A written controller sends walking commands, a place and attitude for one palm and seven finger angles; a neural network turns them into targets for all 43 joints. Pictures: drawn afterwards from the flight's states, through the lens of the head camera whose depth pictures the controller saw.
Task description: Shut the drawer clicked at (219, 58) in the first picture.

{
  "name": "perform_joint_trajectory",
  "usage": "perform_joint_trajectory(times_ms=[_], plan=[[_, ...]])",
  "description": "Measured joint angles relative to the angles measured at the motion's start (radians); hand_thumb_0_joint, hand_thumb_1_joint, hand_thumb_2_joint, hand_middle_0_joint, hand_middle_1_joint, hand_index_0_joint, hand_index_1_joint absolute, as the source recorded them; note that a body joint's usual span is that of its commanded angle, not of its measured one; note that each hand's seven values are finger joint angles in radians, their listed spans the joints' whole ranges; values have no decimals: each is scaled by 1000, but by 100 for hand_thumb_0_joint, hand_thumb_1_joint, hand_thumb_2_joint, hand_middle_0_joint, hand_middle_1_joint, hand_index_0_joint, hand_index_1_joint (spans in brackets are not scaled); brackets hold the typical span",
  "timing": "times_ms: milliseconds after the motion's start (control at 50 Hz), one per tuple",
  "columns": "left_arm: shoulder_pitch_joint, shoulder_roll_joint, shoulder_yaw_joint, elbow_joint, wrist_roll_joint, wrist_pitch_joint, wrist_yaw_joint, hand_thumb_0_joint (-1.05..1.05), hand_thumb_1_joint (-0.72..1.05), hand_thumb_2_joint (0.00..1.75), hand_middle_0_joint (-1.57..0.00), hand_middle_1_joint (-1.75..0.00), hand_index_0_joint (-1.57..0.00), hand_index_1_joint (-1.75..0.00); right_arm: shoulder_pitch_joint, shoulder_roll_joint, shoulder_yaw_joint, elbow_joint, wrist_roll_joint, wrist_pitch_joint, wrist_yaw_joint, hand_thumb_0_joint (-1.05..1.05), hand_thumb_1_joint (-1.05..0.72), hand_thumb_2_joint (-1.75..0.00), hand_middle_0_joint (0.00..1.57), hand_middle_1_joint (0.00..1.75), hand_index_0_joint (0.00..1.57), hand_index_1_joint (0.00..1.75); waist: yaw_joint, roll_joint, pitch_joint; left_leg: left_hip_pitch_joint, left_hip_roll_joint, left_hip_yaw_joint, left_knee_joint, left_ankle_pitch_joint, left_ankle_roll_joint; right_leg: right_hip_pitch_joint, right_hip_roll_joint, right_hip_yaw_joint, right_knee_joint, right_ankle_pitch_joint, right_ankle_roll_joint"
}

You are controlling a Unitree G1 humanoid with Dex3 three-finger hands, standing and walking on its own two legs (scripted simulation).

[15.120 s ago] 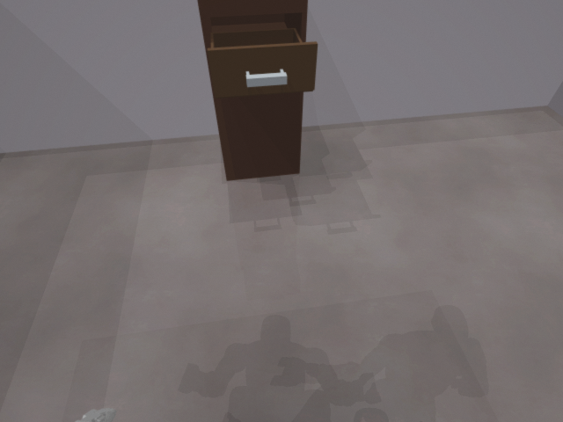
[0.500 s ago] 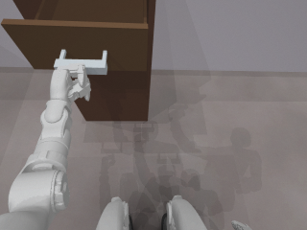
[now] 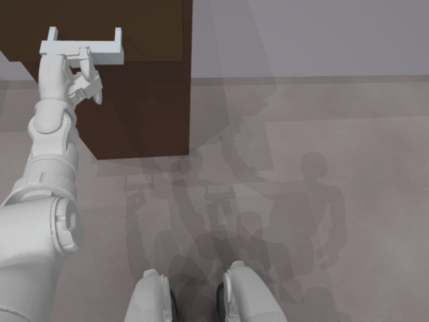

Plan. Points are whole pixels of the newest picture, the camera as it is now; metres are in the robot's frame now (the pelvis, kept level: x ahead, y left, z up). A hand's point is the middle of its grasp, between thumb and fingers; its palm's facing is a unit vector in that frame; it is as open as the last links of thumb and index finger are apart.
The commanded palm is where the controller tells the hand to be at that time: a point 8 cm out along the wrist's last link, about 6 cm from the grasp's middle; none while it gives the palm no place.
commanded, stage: push the drawer shut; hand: left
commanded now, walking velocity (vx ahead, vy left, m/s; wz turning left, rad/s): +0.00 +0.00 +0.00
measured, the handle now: (85, 42) +0.62 +0.18 +0.06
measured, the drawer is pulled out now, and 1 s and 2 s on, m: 0.06 0.00 0.00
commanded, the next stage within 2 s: pull the fist back off the drawer in 0.92 s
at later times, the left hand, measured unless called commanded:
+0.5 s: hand (95, 59) +0.58 +0.16 +0.06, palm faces -0.01 -1.00 -0.03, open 3.3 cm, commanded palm +0.57 +0.19 +0.06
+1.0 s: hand (92, 47) +0.60 +0.16 +0.07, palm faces +0.00 -1.00 -0.05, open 3.3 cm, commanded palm +0.64 +0.17 +0.06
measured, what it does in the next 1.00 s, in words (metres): stands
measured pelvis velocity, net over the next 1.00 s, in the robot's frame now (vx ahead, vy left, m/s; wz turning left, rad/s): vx -0.02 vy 0.00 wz -0.02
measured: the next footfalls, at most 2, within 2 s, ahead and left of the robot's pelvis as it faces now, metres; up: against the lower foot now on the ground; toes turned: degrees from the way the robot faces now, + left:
none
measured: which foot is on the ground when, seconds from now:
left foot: down 0.00-1.00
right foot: down 0.00-1.00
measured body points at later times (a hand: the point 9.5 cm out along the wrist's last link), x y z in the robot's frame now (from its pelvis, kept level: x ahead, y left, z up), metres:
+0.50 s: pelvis +0.00 +0.00 -0.01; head +0.18 +0.03 +0.41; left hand +0.57 +0.21 +0.07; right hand -0.02 -0.25 -0.11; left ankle +0.03 +0.10 -0.63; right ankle +0.02 -0.11 -0.63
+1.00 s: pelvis -0.02 +0.00 -0.02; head +0.19 +0.04 +0.38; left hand +0.60 +0.22 +0.07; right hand -0.08 -0.24 -0.11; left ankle +0.03 +0.10 -0.63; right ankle +0.02 -0.11 -0.63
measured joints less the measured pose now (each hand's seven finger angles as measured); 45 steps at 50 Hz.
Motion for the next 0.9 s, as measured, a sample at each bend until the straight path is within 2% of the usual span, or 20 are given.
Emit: perform_joint_trajectory(times_ms=[440,720,800,900], plan=[[-127,92,39,77,45,35,-7,5,83,90,-140,-160,-140,-160,17,1,16,-6,-18,24,14,0,-91,-90,20,30,20,30,-46,9,7,-52,10,-14,22,-11,4,-39,13,-10,-4,3,4],[-271,173,39,135,87,84,16,6,84,91,-140,-160,-140,-160,35,1,30,3,-35,21,20,0,-91,-90,20,30,20,30,-89,20,20,-137,12,-29,61,-11,7,-112,14,-24,21,6,5],[-291,184,43,145,101,90,7,6,80,93,-140,-160,-140,-160,50,4,36,8,-38,22,23,0,-91,-90,20,30,20,30,-90,22,20,-153,12,-35,68,-9,6,-125,14,-29,26,8,4],[-339,215,20,180,112,111,14,6,75,94,-140,-160,-140,-160,56,8,46,14,-39,14,22,0,-90,-90,20,30,20,30,-103,19,22,-177,11,-48,81,-3,4,-143,14,-41,34,12,1]])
